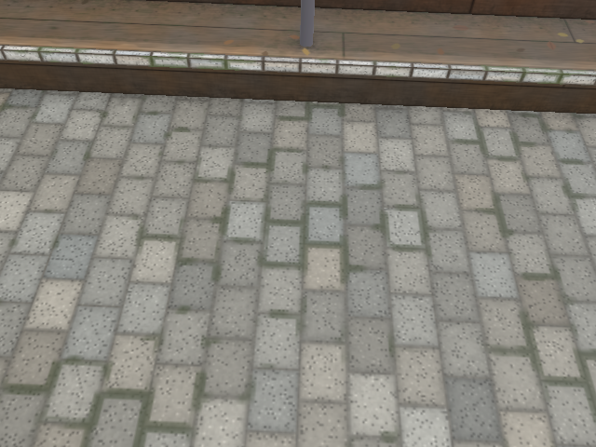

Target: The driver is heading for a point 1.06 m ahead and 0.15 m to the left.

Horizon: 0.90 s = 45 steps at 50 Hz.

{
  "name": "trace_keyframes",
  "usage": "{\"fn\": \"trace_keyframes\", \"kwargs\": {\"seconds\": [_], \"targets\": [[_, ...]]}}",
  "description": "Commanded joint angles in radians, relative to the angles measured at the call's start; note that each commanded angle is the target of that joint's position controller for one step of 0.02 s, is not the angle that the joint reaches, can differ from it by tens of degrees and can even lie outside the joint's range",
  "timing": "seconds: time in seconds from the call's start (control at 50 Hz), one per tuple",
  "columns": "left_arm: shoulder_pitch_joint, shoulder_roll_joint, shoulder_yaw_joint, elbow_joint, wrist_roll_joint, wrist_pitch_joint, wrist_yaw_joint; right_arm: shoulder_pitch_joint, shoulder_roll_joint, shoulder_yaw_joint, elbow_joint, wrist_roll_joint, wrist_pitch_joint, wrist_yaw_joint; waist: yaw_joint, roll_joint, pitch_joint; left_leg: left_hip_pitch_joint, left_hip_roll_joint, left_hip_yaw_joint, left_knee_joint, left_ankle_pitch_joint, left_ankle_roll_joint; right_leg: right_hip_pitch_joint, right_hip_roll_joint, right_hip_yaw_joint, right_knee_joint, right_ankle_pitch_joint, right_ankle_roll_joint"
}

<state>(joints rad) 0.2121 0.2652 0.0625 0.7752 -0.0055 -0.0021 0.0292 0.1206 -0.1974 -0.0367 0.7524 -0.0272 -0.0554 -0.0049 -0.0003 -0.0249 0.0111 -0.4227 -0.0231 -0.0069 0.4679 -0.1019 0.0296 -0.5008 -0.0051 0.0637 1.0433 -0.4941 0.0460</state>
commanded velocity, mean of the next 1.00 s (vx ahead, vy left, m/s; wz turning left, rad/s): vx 0.03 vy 0.00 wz -0.03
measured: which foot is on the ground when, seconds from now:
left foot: down 0.00-1.00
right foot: up 0.00-0.12, down 0.14-1.00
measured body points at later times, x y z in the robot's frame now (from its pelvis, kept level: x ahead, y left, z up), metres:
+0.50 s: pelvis +0.05 -0.03 -0.01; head +0.06 -0.03 +0.44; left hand +0.15 +0.21 -0.13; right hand +0.15 -0.28 -0.14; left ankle +0.09 +0.11 -0.73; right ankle +0.05 -0.15 -0.73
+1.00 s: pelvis +0.06 -0.03 +0.00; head +0.07 -0.03 +0.45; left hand +0.11 +0.22 -0.15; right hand +0.13 -0.27 -0.15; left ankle +0.09 +0.11 -0.73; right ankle +0.05 -0.15 -0.73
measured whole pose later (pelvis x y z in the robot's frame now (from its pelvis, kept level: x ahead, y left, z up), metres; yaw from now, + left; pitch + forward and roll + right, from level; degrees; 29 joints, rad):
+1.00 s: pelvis +0.06 -0.03 +0.00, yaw +0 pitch -1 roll +0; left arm 0.26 0.18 0.05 0.96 0.00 -0.01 0.05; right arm 0.19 -0.19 -0.05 1.00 0.00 0.01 -0.05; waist 0.00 0.00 0.04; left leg -0.29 0.02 -0.02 0.57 -0.26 -0.02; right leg -0.22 0.00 0.02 0.58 -0.33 0.01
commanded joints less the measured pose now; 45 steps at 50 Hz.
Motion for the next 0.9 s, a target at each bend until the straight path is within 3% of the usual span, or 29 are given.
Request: {"fn": "trace_keyframes", "kwargs": {"seconds": [0.02,0.08,0.12,0.14,0.16,0.18,0.2,0.22,0.3,0.44,0.9], "targets": [[0.109,0.005,-0.001,-0.027,0.008,-0.001,0.007,-0.053,-0.128,-0.033,-0.053,0.001,0.001,-0.001,0.045,0.181,-0.179,0.088,0.195,-0.143,-0.132,0.442,0.196,0.150,-0.024,-0.034,-0.213,0.106,0.007],[0.104,0.021,0.003,-0.012,0.009,0.003,0.005,-0.037,-0.124,-0.028,-0.037,0.015,0.012,-0.005,0.054,0.166,-0.204,0.082,0.204,-0.147,-0.120,0.204,0.182,0.272,-0.016,-0.049,-0.403,0.284,-0.009],[0.067,0.033,0.005,-0.023,0.031,0.012,0.003,0.000,-0.096,-0.017,-0.018,0.020,0.016,-0.002,0.048,0.143,-0.155,0.021,0.158,-0.143,-0.118,-0.130,0.105,0.341,-0.017,-0.046,-0.522,0.343,-0.043],[0.048,0.065,0.009,-0.043,0.046,0.015,0.006,0.021,-0.081,-0.011,-0.010,0.012,0.016,-0.001,0.034,0.100,-0.120,-0.027,0.127,-0.132,-0.094,-0.299,0.052,0.359,-0.082,0.029,-0.554,0.345,-0.070],[0.026,0.125,0.019,-0.059,0.041,0.020,0.012,0.061,-0.090,-0.016,-0.007,0.002,0.013,0.002,-0.014,-0.006,-0.078,-0.063,0.060,-0.076,-0.044,-0.369,0.009,0.327,-0.137,0.072,-0.568,0.306,-0.104],[0.004,0.103,0.020,-0.043,0.032,0.019,0.005,0.072,-0.073,-0.014,-0.004,0.007,0.016,-0.004,-0.030,-0.135,-0.062,0.055,0.020,-0.004,-0.008,-0.263,-0.017,0.167,-0.131,0.088,-0.636,0.040,-0.125],[-0.021,0.055,0.009,-0.049,0.030,0.011,0.001,0.049,-0.095,-0.020,0.003,0.007,0.021,-0.012,-0.020,-0.129,-0.012,0.112,0.019,0.006,0.024,-0.200,-0.030,0.080,-0.103,0.084,-0.677,-0.057,-0.113],[-0.031,0.036,0.002,-0.043,0.034,0.003,0.001,0.048,-0.095,-0.023,0.007,0.008,0.026,-0.018,-0.024,-0.126,0.009,0.134,0.023,0.006,0.032,-0.168,-0.028,0.053,-0.093,0.074,-0.682,-0.052,-0.095],[0.005,0.042,0.004,-0.025,0.019,-0.023,0.005,0.074,-0.086,-0.026,0.033,0.008,0.027,-0.021,-0.012,-0.038,0.000,0.135,0.040,-0.019,0.027,-0.110,-0.010,0.122,-0.062,0.033,-0.603,0.139,-0.072],[0.027,0.027,0.005,-0.002,0.012,-0.025,0.007,0.082,-0.086,-0.031,0.068,0.017,0.030,-0.024,-0.004,0.018,-0.044,0.176,0.049,-0.023,0.059,0.006,-0.012,0.178,-0.045,0.012,-0.546,0.303,-0.080],[0.066,0.010,0.005,0.130,0.008,-0.017,0.019,0.077,-0.085,-0.035,0.190,0.026,0.053,-0.045,-0.004,0.023,0.006,0.196,0.054,-0.026,0.026,-0.029,-0.014,0.200,-0.018,-0.025,-0.580,0.288,-0.064]]}}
